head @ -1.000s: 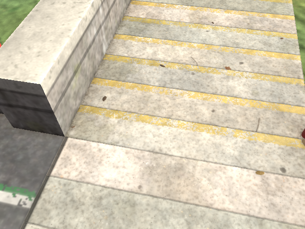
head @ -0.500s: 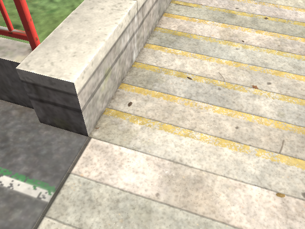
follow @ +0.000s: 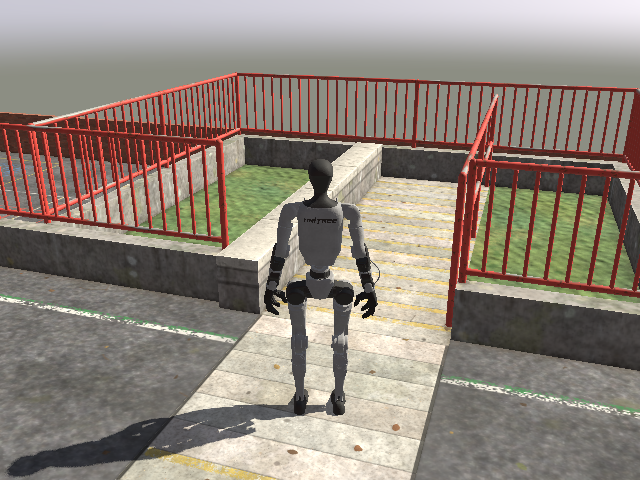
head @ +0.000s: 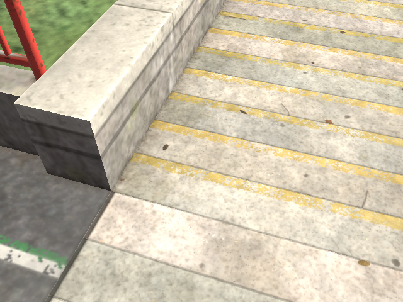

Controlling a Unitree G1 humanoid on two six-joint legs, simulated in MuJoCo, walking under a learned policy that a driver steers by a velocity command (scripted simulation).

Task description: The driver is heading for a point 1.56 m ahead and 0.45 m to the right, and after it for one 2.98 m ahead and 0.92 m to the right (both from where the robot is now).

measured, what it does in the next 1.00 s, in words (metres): walks ahead: right foot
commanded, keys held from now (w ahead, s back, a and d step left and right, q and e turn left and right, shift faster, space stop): w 0.72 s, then w+e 0.28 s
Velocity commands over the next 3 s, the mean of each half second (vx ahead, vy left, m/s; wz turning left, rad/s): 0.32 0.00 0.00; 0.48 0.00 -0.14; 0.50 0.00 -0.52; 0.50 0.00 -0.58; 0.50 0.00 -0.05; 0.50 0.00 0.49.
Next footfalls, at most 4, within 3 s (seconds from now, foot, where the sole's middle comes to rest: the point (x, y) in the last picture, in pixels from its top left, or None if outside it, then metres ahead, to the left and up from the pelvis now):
0.74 right None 0.44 -0.03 -0.78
1.26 left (182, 238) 0.76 0.11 -0.78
1.78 right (262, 205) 0.91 -0.20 -0.78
2.32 left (276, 141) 1.26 -0.31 -0.78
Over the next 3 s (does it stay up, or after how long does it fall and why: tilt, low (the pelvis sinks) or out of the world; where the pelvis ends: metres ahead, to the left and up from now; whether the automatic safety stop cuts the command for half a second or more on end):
stays up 1.35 -0.50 0.00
